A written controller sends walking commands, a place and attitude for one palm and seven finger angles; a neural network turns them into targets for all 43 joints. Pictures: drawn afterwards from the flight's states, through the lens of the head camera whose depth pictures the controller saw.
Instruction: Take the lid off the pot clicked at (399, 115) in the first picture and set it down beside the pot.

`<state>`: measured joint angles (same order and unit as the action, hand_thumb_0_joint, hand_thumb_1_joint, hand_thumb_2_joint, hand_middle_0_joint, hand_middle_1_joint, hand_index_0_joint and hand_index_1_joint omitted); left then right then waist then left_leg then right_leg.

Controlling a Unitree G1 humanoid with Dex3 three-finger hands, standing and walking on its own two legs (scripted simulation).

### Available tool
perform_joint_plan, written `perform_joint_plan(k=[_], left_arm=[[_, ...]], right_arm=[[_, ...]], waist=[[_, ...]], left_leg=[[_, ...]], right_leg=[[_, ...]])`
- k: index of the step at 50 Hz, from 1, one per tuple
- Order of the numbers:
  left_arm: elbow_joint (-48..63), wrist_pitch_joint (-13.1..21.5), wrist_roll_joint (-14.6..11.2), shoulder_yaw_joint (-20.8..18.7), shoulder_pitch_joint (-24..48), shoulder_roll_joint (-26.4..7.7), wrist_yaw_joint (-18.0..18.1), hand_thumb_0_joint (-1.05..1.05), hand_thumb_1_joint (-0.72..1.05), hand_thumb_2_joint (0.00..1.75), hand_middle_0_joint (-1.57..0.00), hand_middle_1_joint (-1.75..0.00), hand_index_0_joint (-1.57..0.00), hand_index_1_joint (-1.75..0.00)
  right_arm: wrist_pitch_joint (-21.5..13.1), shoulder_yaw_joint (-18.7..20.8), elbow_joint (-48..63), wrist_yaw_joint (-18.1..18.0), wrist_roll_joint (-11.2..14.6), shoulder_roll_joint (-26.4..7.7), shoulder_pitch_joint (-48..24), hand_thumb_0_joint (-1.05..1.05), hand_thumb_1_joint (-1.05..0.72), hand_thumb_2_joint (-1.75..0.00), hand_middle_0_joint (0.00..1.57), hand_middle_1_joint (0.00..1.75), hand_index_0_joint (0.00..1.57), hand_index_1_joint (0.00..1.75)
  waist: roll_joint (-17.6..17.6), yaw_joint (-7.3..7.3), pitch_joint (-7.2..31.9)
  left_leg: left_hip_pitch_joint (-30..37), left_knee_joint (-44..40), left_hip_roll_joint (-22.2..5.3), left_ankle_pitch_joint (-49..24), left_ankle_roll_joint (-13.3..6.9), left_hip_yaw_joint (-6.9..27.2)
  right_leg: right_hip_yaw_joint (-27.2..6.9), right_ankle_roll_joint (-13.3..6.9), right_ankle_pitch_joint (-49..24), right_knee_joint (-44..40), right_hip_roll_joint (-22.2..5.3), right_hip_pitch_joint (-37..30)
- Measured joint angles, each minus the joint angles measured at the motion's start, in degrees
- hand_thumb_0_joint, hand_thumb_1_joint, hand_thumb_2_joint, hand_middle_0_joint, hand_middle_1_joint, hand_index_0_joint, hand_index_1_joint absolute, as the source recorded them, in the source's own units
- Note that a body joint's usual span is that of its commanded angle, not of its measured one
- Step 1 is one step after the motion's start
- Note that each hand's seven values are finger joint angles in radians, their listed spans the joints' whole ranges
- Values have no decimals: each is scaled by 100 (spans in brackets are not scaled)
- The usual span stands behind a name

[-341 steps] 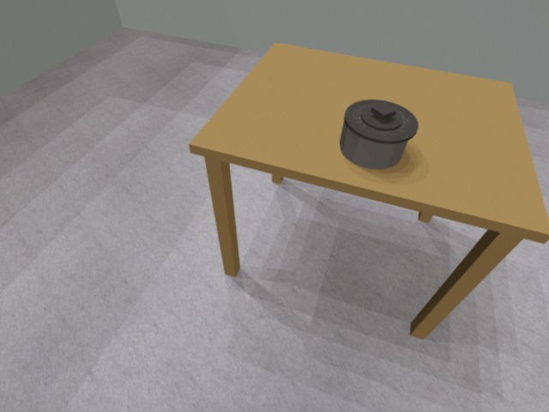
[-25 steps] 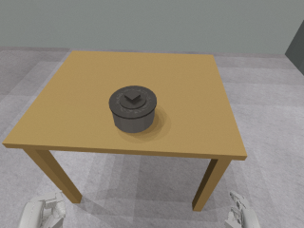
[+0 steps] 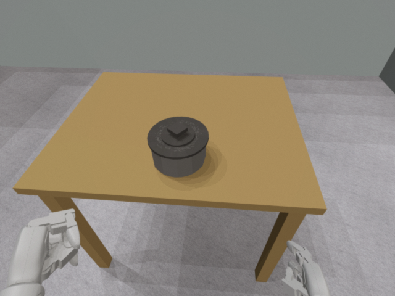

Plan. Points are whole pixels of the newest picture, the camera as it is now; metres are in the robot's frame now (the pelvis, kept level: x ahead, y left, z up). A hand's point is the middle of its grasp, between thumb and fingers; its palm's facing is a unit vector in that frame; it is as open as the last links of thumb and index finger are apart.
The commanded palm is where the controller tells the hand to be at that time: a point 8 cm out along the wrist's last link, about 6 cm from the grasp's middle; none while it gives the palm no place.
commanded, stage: reach forward and open the fingers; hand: left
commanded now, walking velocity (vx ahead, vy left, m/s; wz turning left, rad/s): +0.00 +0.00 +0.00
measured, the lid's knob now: (177, 129) +0.53 +0.14 +0.04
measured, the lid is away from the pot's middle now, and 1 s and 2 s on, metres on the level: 0.00 0.00 0.00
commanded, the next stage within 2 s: move the open hand above the knob in 1.16 s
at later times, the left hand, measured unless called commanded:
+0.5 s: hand (68, 236) +0.18 +0.26 +0.08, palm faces -0.20 -0.13 -0.97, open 3.6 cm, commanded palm +0.18 +0.26 +0.14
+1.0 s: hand (82, 205) +0.23 +0.25 +0.10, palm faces -0.17 -0.09 -0.98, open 9.3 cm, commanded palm +0.22 +0.25 +0.16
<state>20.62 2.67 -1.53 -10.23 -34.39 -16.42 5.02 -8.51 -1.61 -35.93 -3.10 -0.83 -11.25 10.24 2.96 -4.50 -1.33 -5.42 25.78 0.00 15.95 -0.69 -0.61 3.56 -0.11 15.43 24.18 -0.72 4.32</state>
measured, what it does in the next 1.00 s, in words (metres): stands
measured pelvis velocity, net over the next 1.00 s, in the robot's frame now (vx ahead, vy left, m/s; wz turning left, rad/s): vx -0.03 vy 0.01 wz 0.00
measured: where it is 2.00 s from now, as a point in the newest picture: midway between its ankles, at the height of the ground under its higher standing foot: outside the picture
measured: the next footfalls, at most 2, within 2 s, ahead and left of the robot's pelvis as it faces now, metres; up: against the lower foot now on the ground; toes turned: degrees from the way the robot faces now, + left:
none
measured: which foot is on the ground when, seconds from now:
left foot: down 0.00-1.00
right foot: down 0.00-1.00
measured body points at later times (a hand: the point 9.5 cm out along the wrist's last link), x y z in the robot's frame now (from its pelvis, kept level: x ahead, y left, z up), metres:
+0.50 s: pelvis -0.02 +0.00 +0.00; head -0.03 -0.05 +0.45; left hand +0.19 +0.26 +0.13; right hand +0.20 -0.23 -0.09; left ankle -0.02 +0.11 -0.74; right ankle -0.02 -0.12 -0.74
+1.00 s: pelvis -0.03 +0.01 +0.00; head -0.04 -0.04 +0.45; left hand +0.23 +0.25 +0.15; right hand +0.17 -0.22 -0.10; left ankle -0.02 +0.11 -0.74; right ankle -0.02 -0.12 -0.74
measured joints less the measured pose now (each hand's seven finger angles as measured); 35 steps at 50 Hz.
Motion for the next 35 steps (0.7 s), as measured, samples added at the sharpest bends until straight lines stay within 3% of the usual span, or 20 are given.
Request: perform_joint_plan(k=[4, 8, 10, 12, 14, 17, 26, 35], left_arm=[[129, 43, -13, -78, 102, -44, 12, 1, 90, 90, -129, -150, -130, -150], [399, -586, 2185, 222, 268, -527, 307, 1, 88, 90, -128, -149, -129, -149], [428, -903, 3107, 360, 274, -790, 345, 1, 86, 90, -127, -147, -127, -147], [334, -1147, 3823, 478, 345, -1035, 278, 1, 83, 91, -126, -144, -126, -144], [103, -1285, 4292, 576, 523, -1230, 119, 1, 79, 93, -124, -139, -125, -139], [-224, -1366, 4526, 700, 832, -1380, -311, 1, 72, 96, -122, -130, -122, -130], [-791, -849, 4612, 933, 1728, -1713, -1469, 0, 45, 110, -113, -99, -113, -99], [-1071, -535, 4628, 904, 2355, -1743, -1700, 0, 20, 121, -103, -67, -103, -67]], right_arm=[[15, 7, -29, 3, -1, -29, 43, 1, -90, -90, 20, 30, 20, 30], [437, -10, 133, 129, -62, -190, 6, 1, -90, -90, 20, 30, 20, 30], [726, 3, 167, 206, -56, -277, -106, 1, -90, -90, 20, 30, 20, 30], [965, 27, 168, 239, -24, -354, -225, 1, -90, -90, 20, 30, 20, 30], [1125, 67, 127, 237, 23, -416, -332, 1, -90, -90, 20, 30, 20, 30], [1227, 121, 73, 203, 108, -488, -439, 1, -90, -90, 20, 30, 20, 30], [1203, 112, 62, 112, 167, -519, -531, 1, -90, -90, 20, 30, 20, 30], [1255, 85, 119, 225, 181, -445, -447, 1, -90, -90, 20, 30, 20, 30]], waist=[[8, 16, -17], [43, -44, 90], [110, -60, 138], [182, -60, 173], [249, -52, 188], [342, -20, 195], [412, 49, 80], [385, 64, -20]], left_leg=[[22, -23, -4, -18, 0, -15], [-263, 84, 5, -23, -1, -81], [-381, 100, -5, -41, -2, -147], [-468, 95, -9, -68, -10, -185], [-510, 70, -4, -108, -19, -183], [-494, 11, 10, -168, -28, -141], [-259, -204, 43, -327, -28, -1], [-248, -355, 37, -472, -23, 1]], right_leg=[[-14, -1, -21, -17, 4, -13], [-80, -20, 6, 195, -12, 346], [-146, -27, -13, 251, -4, 508], [-185, -24, -44, 270, 1, 618], [-184, -20, -76, 253, -3, 661], [-142, -11, -126, 177, -15, 619], [-3, -14, -251, -76, -39, 313], [0, -22, -407, -246, -27, 295]])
